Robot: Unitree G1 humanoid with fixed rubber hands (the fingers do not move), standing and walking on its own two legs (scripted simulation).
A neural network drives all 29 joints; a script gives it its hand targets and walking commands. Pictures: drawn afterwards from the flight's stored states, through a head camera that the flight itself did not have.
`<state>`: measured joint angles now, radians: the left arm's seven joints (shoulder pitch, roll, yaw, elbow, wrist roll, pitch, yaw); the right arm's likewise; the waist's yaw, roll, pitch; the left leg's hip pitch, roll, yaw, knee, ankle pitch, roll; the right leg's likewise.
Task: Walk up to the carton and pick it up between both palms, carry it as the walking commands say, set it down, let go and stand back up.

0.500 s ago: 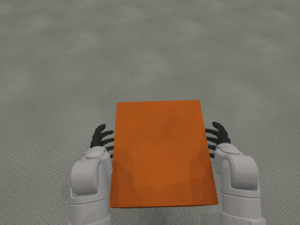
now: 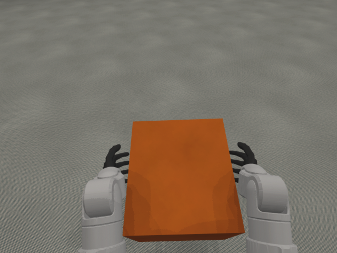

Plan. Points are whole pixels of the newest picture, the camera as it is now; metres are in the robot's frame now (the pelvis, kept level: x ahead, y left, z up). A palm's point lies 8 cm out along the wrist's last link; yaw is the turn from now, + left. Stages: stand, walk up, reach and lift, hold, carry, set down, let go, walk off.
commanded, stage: carry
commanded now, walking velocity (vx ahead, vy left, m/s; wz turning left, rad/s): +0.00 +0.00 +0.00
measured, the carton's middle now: (179, 181) +0.31 +0.00 +0.01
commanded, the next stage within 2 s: hold in 1.64 s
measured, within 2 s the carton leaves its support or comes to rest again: neither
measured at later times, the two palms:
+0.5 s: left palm (106, 189) +0.25 +0.16 +0.09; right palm (250, 189) +0.25 -0.15 +0.09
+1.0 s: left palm (110, 185) +0.27 +0.15 +0.08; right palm (248, 183) +0.27 -0.15 +0.07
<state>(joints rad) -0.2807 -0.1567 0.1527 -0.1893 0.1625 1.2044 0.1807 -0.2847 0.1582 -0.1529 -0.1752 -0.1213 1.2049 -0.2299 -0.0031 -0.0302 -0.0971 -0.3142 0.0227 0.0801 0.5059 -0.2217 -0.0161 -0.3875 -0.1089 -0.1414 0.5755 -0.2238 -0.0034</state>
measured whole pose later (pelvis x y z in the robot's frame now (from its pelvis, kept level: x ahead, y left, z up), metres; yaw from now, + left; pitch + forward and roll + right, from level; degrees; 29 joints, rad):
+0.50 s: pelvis -0.03 +0.01 +0.00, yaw +0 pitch +2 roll +1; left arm -0.29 -0.16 0.15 -0.15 0.16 1.21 0.19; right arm -0.27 0.15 -0.16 -0.16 -0.14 1.21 -0.21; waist 0.00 0.00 -0.11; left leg -0.36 0.03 0.07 0.51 -0.19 0.00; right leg -0.40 -0.10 -0.15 0.51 -0.14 -0.01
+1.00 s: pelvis -0.01 +0.00 +0.00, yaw +0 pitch +3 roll +1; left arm -0.23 -0.15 0.15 -0.11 0.20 1.07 0.09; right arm -0.22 0.14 -0.15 -0.10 -0.19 1.07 -0.11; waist 0.01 0.00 -0.10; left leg -0.34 0.04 0.07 0.51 -0.21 -0.02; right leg -0.39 -0.08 -0.16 0.52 -0.18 -0.01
